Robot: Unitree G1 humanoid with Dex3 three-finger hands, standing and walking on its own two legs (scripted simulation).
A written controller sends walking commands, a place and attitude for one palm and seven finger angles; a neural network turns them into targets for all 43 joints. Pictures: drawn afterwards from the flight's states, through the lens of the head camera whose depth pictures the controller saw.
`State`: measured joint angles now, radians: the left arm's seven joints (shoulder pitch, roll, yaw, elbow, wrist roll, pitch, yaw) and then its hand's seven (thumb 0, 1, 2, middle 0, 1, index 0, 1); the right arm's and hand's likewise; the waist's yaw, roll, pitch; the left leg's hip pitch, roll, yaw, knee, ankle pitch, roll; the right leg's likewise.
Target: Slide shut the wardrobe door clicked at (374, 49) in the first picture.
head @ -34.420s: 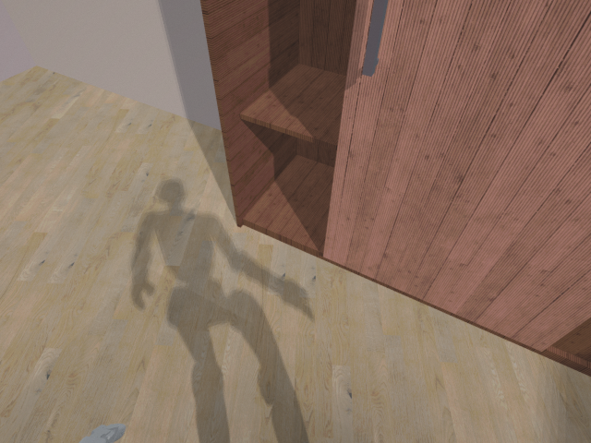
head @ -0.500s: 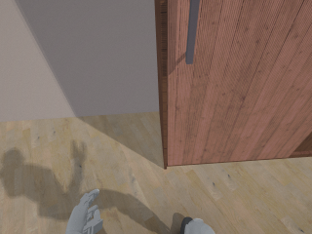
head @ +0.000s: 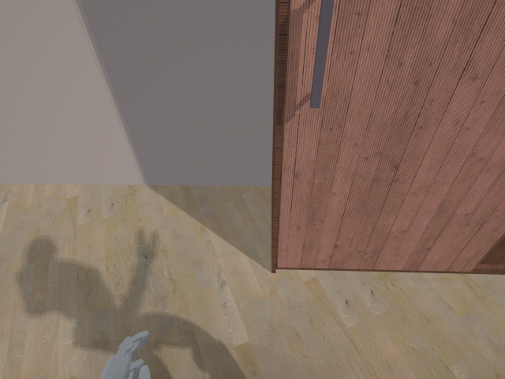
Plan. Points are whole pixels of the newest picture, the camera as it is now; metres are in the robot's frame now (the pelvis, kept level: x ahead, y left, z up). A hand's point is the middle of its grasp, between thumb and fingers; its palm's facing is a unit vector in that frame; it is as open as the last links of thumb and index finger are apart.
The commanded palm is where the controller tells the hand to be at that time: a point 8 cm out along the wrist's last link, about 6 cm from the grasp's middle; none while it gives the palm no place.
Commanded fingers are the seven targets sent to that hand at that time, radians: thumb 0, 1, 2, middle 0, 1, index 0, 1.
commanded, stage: stop stepping back and stand still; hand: right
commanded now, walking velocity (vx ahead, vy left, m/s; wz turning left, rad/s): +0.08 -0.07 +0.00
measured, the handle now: (320, 49) +0.72 -0.10 +0.23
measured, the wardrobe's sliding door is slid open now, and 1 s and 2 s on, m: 0.00 0.00 0.00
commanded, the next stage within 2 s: let the arm hang, fingers relaxed in 0.82 s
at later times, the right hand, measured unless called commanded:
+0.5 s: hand out of the picture +0.22 -0.31 +0.17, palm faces +0.44 +0.79 -0.42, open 7.4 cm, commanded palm +0.17 -0.34 +0.19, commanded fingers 0.00 -0.90 -0.90 0.20 0.30 0.20 0.30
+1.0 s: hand (492, 287) +0.25 -0.31 +0.08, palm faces +0.25 +0.84 -0.48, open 7.4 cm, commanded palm none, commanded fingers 0.00 -0.90 -0.90 0.20 0.30 0.20 0.30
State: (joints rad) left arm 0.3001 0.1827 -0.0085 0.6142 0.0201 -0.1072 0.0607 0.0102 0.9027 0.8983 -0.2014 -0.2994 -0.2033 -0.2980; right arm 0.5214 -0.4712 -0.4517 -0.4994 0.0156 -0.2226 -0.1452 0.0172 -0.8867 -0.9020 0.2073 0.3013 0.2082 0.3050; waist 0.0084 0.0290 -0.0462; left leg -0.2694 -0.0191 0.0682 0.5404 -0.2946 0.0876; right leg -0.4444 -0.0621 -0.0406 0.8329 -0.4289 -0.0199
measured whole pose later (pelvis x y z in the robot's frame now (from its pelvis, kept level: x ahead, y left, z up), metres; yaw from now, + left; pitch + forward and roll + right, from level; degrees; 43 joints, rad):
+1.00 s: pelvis +0.03 -0.05 +0.01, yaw +1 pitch +1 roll +1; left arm 0.15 0.28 0.01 0.71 0.00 -0.09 0.00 0.01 0.91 0.90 -0.20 -0.30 -0.20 -0.30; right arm 0.37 -0.39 -0.25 -0.07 -0.01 -0.14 -0.05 0.01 -0.89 -0.90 0.20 0.30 0.20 0.30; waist -0.02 -0.05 -0.04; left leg -0.28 0.01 0.03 0.53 -0.26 -0.01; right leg -0.34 0.01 -0.04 0.57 -0.26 -0.05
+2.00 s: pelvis +0.03 -0.04 +0.02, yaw +1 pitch -1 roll +0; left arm 0.12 0.30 0.02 1.10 0.02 -0.01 0.01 0.00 0.91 0.90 -0.20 -0.30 -0.20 -0.30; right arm 0.10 -0.28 -0.02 1.12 -0.02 -0.02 0.00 0.01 -0.90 -0.90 0.20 0.30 0.20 0.30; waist 0.01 -0.01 0.04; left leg -0.15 0.01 0.04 0.35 -0.19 0.00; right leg -0.19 0.02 -0.04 0.36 -0.16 -0.04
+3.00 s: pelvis +0.06 -0.01 +0.02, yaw +2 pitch -1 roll +0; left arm 0.12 0.32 0.00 1.12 0.02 0.00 0.02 0.00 0.91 0.90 -0.20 -0.30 -0.20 -0.30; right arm 0.09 -0.31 -0.01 1.13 -0.01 -0.02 0.00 0.01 -0.90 -0.90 0.20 0.30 0.20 0.30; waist 0.01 -0.01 0.05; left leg -0.06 -0.04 0.03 0.28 -0.20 0.04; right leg -0.10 -0.03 -0.04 0.31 -0.19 0.01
